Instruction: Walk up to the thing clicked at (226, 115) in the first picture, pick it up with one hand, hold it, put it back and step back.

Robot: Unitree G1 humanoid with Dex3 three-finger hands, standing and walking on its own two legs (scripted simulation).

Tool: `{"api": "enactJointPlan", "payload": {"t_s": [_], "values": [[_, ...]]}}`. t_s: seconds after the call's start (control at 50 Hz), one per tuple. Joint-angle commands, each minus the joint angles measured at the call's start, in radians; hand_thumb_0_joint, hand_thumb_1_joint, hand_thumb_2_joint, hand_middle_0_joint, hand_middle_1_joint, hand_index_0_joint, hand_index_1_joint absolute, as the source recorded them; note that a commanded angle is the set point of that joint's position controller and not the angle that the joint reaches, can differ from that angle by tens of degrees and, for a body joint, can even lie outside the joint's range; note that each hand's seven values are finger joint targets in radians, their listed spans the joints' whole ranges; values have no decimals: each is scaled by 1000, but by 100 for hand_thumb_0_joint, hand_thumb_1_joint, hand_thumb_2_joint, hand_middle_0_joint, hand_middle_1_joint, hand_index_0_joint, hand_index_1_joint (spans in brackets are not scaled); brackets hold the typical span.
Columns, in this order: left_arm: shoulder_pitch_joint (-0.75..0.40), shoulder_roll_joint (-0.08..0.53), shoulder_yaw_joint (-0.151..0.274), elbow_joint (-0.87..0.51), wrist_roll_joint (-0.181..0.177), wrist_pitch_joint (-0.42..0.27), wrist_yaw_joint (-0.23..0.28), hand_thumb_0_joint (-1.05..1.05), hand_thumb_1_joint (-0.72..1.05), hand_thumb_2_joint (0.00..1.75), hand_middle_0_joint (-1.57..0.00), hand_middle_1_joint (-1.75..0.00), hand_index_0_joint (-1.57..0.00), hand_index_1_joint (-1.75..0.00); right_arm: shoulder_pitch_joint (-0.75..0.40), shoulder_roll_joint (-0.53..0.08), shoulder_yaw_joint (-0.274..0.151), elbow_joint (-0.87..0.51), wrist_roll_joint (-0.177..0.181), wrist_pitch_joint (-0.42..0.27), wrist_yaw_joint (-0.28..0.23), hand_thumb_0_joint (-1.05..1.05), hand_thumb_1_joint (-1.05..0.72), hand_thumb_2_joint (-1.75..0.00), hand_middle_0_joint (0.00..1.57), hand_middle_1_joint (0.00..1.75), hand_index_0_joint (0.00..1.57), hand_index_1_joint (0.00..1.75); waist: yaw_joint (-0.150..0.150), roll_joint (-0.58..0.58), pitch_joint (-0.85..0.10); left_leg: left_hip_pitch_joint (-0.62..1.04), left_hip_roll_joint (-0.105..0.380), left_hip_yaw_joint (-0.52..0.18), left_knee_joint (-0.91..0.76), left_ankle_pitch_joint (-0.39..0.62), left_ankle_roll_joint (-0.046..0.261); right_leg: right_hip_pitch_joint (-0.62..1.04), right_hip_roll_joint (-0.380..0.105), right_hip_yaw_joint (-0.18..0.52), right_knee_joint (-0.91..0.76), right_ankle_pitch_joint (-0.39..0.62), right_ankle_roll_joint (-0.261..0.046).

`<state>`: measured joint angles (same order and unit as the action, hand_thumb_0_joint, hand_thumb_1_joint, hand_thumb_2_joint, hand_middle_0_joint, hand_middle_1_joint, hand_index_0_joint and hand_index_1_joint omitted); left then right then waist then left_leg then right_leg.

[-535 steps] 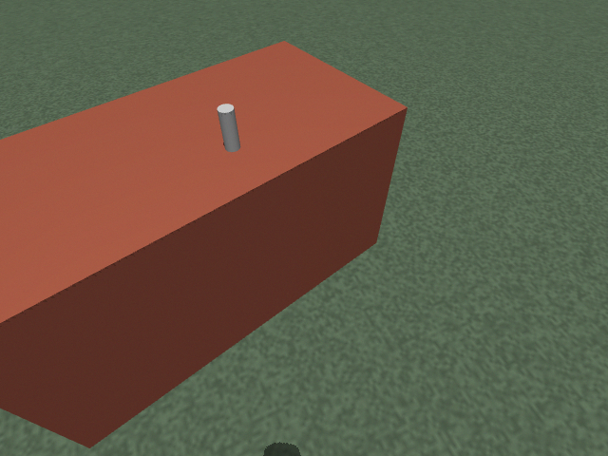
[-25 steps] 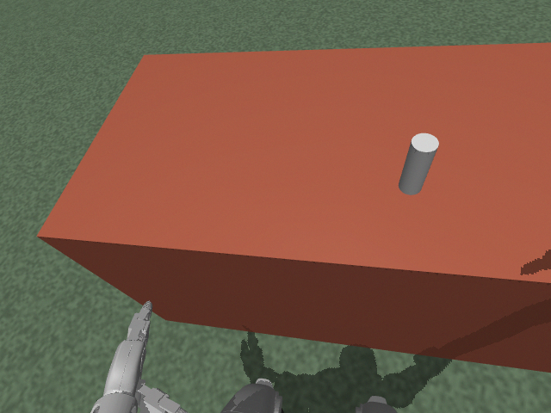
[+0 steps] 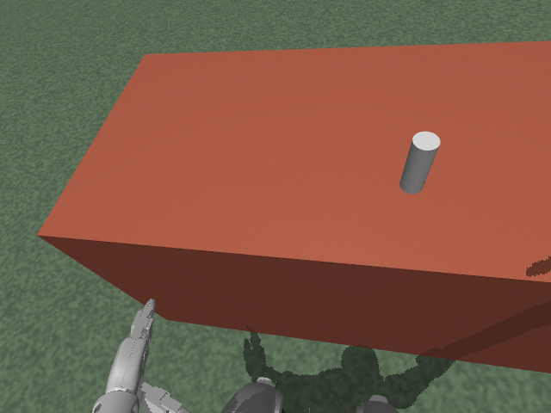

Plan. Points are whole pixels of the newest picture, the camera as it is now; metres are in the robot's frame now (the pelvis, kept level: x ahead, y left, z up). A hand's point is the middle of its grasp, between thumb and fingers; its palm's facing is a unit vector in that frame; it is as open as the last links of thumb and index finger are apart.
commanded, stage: go down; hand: right
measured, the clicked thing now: (418, 164) +0.53 -0.14 -0.01
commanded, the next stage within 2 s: approach in 0.16 s
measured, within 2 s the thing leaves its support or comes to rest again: neither
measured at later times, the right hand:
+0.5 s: hand out of the picture +0.42 -0.32 +0.09, palm faces +0.03 +1.00 +0.02, open 17.5 cm
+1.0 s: hand (452, 197) +0.46 -0.18 -0.01, palm faces -0.01 +1.00 +0.04, open 17.7 cm
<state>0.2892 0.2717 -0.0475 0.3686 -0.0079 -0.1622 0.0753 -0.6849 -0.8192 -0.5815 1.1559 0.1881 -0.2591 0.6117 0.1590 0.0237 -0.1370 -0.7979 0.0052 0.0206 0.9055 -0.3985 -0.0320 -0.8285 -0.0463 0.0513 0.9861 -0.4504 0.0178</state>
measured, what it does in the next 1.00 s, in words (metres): stands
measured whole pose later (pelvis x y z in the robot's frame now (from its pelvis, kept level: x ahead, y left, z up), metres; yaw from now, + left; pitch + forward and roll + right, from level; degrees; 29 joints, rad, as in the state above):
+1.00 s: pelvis -0.02 +0.00 -0.04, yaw +2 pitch +22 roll +3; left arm 0.39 0.24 0.05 0.07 0.06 -0.11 0.00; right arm -0.69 -0.48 -0.47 1.06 0.09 -0.44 0.28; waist 0.23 0.03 -0.14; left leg -1.05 -0.01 0.00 1.12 -0.46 -0.03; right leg -1.07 -0.06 0.05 1.20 -0.52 0.02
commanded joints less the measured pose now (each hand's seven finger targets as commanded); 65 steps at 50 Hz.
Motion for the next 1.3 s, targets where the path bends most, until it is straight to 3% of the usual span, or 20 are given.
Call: {"api": "enactJointPlan", "payload": {"t_s": [0.0,0.16,0.28,0.36,0.48,0.62,0.72,0.78,0.82,0.86,0.88,0.92,0.94,1.0,1.04,1.1,1.12,1.2,1.24,1.28], "values": [[33,149,69,-174,-8,-48,6,0,-55,6,-4,-4,-4,-5,-285,-324,-45,-193,32,-57,8,0,60,-3,6,5,6,5,-18,-188,-370,157,-26,7,-89,275,50,282,29,-7,-121,335,-36],[13,148,76,-135,-7,-48,6,0,-55,6,-4,-4,-4,-5,-311,-326,-47,-214,31,-66,-11,0,59,-3,6,5,6,5,-32,-222,-328,101,-25,5,-82,222,54,266,29,-7,-126,290,-32],[0,160,72,-193,-10,-46,11,0,-55,4,-5,-4,-4,-5,-325,-360,-64,-289,33,-72,-4,0,54,-2,7,4,6,4,-47,-254,-430,156,-34,19,-81,240,56,349,25,1,-136,355,-20],[19,177,106,-144,-7,-47,11,0,-56,5,-5,-5,-4,-5,-284,-238,-5,-233,51,-57,2,0,52,-3,7,4,6,4,-21,-222,-368,100,-35,21,-80,256,55,337,20,5,-125,410,-21],[19,126,66,-189,1,-61,-3,0,-55,5,-5,-5,-5,-5,-291,-76,79,-153,44,-92,-25,0,55,-4,6,4,6,4,28,-126,-313,68,-32,15,-59,228,50,233,24,3,-101,285,-33],[123,177,164,-238,27,-53,-22,0,-53,3,-5,-5,-5,-5,-344,-51,69,-233,16,-159,-121,0,57,-4,5,5,5,5,53,-194,-374,-40,-34,14,22,242,50,258,15,3,-22,391,-19],[106,157,182,-355,43,-46,-40,0,-54,3,-5,-5,-6,-5,-363,-21,61,-252,-31,-218,-201,0,61,-1,6,4,5,4,34,-221,-438,-59,-36,10,76,202,60,186,19,-2,23,303,-17],[65,150,175,-507,51,-42,-47,0,-55,4,-5,-5,-5,-5,-441,-24,42,-369,-44,-252,-244,0,61,-1,6,4,5,4,25,-256,-604,0,-42,16,100,255,61,248,17,-1,53,387,-10],[134,141,183,-453,59,-23,-54,0,-54,4,-5,-5,-5,-5,-334,56,61,-255,-55,-242,-274,0,61,-1,5,4,5,4,19,-238,-529,-6,-44,22,110,253,61,180,22,-4,55,375,-8],[97,127,180,-466,57,-13,-57,0,-54,4,-5,-5,-5,-4,-394,38,60,-329,-68,-252,-311,0,61,-2,5,4,5,4,11,-269,-537,-13,-42,14,105,227,62,154,19,-10,54,316,-11],[36,134,177,-545,58,-14,-53,0,-54,4,-5,-5,-5,-4,-521,-58,12,-506,-79,-274,-339,0,61,-2,5,5,4,5,-9,-295,-649,36,-39,5,106,234,62,183,18,-14,61,305,-12],[118,81,158,-465,65,1,-61,0,-54,4,-5,-5,-5,-5,-353,178,137,-263,-94,-243,-339,0,61,-2,5,4,5,4,44,-244,-485,-16,-43,14,106,208,62,123,17,-22,56,253,-12],[114,83,156,-471,60,6,-65,0,-54,4,-5,-5,-5,-5,-332,206,140,-247,-87,-236,-344,0,61,-2,5,4,5,4,45,-218,-435,-29,-43,15,95,178,62,78,17,-17,44,210,-16],[92,164,228,-526,61,14,-53,0,-54,4,-5,-5,-5,-5,-431,101,106,-354,-111,-240,-378,0,60,-3,5,5,5,5,45,-211,-521,-11,-43,10,95,188,58,115,14,-16,51,210,-20],[151,173,255,-503,61,19,-57,0,-53,4,-5,-5,-5,-5,-387,166,126,-310,-104,-227,-384,0,60,-3,5,5,4,5,68,-182,-497,-10,-45,15,95,216,54,116,13,-17,63,232,-23],[117,95,184,-516,51,21,-72,0,-55,4,-5,-5,-5,-5,-353,234,145,-269,-101,-222,-398,0,61,-3,5,5,4,5,58,-101,-400,-9,-43,4,82,179,47,3,19,-17,64,168,-37],[93,115,206,-562,50,20,-68,0,-54,4,-5,-5,-5,-4,-429,157,109,-349,-107,-238,-410,0,60,-3,5,5,5,5,63,-117,-453,13,-36,-10,77,163,46,17,16,-18,69,153,-37],[171,77,185,-500,53,29,-78,0,-53,4,-4,-5,-5,-4,-370,251,159,-272,-113,-232,-418,0,60,-2,5,5,5,5,62,-130,-411,-4,-35,-16,89,172,44,-4,28,-31,75,154,-36],[148,116,219,-542,58,29,-74,0,-53,3,-4,-5,-5,-4,-459,184,133,-393,-121,-251,-437,0,59,-2,5,5,5,5,56,-180,-511,-1,-37,-8,112,221,48,66,26,-28,82,208,-32],[136,114,213,-549,61,36,-75,0,-54,4,-4,-5,-5,-5,-446,232,157,-367,-125,-245,-453,0,59,-2,5,5,4,5,60,-153,-510,-3,-42,7,120,226,51,76,24,-24,80,219,-30]]}}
